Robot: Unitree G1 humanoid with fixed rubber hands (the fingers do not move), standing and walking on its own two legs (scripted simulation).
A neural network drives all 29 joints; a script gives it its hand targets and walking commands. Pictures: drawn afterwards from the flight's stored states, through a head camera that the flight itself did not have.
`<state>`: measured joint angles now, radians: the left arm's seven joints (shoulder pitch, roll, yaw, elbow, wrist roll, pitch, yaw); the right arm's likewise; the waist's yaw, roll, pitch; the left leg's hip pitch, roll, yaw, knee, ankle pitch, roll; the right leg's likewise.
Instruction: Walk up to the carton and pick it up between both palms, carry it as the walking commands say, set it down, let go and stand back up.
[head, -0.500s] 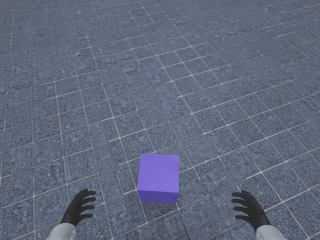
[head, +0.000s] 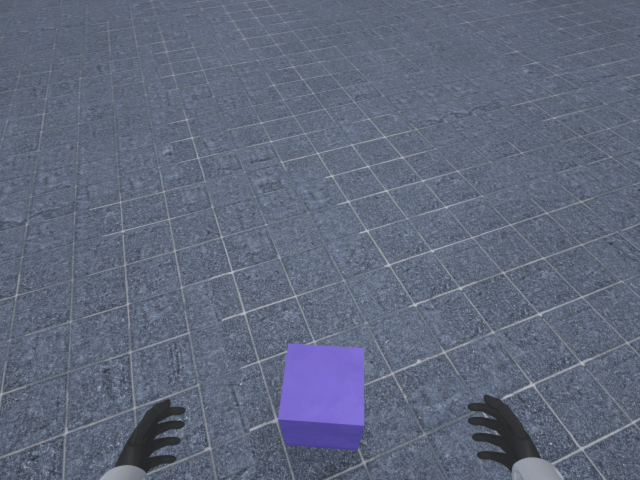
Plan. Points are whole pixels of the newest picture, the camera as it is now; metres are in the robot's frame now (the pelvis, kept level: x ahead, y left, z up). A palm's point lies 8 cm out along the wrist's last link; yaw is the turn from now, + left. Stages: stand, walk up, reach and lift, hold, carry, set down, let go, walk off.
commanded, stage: stand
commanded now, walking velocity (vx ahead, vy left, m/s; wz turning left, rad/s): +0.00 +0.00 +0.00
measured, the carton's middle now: (323, 398) +0.43 +0.01 -0.65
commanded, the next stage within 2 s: none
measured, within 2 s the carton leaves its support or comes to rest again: neither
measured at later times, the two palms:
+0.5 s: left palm out of the picture +0.13 +0.29 -0.08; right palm (572, 479) +0.14 -0.30 -0.08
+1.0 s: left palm out of the picture +0.08 +0.30 -0.09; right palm out of the picture +0.09 -0.30 -0.09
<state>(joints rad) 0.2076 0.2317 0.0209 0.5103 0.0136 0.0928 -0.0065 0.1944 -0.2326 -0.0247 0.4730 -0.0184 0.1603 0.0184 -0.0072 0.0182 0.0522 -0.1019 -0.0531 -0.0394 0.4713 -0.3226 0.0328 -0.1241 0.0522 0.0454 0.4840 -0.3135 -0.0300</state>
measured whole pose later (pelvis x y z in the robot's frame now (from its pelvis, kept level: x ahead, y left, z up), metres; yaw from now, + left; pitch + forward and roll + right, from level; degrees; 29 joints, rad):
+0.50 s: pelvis +0.00 -0.01 +0.00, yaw +0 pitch +1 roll +0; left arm 0.18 0.34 0.04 0.77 0.04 0.00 0.02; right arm 0.17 -0.35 -0.04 0.77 -0.04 0.00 -0.03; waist 0.00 0.01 -0.02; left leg -0.15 -0.04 -0.04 0.44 -0.30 0.03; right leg -0.16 0.06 0.03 0.43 -0.29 -0.04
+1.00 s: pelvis -0.01 +0.00 +0.01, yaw +1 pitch -1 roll +0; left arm 0.17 0.37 0.02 0.92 0.03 -0.01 0.01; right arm 0.17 -0.38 -0.02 0.90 -0.03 -0.02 -0.02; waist 0.00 0.01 0.00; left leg -0.11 -0.05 -0.04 0.38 -0.25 0.03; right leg -0.13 0.04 0.03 0.38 -0.24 -0.03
